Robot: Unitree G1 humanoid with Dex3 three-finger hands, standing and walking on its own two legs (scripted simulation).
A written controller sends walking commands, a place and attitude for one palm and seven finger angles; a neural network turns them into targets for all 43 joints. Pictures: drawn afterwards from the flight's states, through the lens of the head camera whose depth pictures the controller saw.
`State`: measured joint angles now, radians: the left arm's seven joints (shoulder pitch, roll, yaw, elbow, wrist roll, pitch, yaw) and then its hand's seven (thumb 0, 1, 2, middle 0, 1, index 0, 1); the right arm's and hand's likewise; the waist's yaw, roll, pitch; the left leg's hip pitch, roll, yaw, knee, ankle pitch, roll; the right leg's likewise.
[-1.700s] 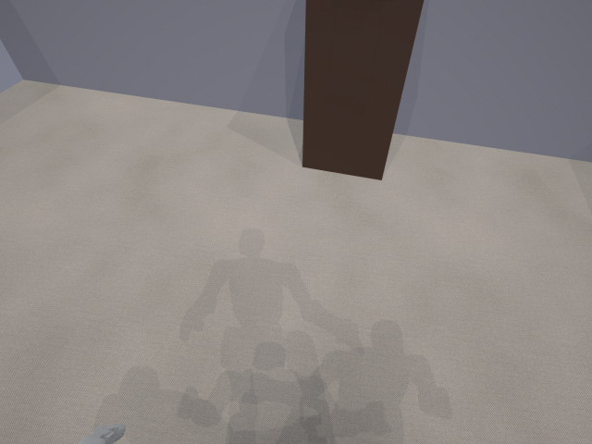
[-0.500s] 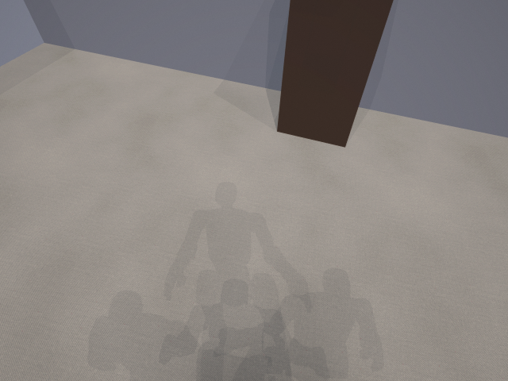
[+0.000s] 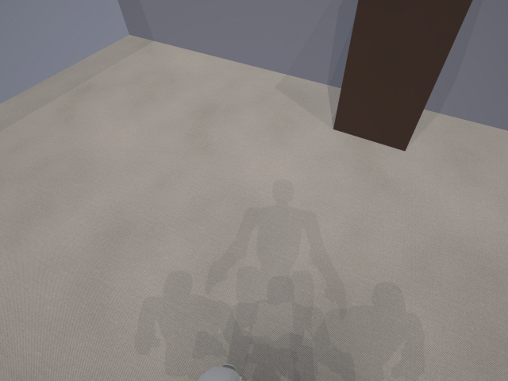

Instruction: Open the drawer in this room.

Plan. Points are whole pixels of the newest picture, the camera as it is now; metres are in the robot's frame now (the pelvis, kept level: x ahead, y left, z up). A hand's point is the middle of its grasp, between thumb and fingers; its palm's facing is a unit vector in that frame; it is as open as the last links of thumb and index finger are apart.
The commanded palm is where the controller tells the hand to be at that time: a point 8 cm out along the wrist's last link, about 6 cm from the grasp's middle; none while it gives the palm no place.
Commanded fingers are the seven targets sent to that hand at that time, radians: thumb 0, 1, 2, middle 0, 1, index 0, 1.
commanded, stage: turn or walk to find it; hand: left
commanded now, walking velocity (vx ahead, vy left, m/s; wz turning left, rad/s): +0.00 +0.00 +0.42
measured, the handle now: out of the picture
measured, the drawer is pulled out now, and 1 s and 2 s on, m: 0.00 0.00 0.00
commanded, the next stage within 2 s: stand and wait in 0.02 s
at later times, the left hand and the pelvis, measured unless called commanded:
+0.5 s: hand out of the picture -0.06 +0.22 -0.18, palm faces +0.18 -0.96 -0.21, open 7.4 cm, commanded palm none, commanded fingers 0.00 0.90 0.90 -0.20 -0.30 -0.20 -0.30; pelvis -0.03 +0.03 +0.00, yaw +6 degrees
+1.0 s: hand out of the picture -0.07 +0.19 -0.17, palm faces +0.16 -0.97 -0.16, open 7.4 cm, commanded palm none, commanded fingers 0.00 0.90 0.90 -0.20 -0.30 -0.20 -0.30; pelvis -0.05 +0.02 +0.01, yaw +7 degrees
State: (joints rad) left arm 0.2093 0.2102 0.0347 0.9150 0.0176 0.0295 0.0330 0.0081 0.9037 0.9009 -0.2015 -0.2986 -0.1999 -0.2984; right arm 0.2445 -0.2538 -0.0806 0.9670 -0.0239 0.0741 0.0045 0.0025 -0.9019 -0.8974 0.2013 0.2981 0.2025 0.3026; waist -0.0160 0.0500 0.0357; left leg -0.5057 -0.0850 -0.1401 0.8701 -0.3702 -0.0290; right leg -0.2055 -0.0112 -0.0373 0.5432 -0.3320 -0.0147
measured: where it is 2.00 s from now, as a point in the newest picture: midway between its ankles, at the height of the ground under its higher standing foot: outside the picture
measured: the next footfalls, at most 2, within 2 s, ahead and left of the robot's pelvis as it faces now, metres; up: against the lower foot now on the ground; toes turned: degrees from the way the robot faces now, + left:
left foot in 0.30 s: +0.01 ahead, +0.15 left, +0.00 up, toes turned +9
right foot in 0.60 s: +0.03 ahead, -0.10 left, +0.00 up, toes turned +2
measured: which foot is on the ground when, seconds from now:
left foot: up 0.00-0.28, down 0.30-1.00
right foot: down 0.00-0.32, up 0.34-0.58, down 0.60-1.00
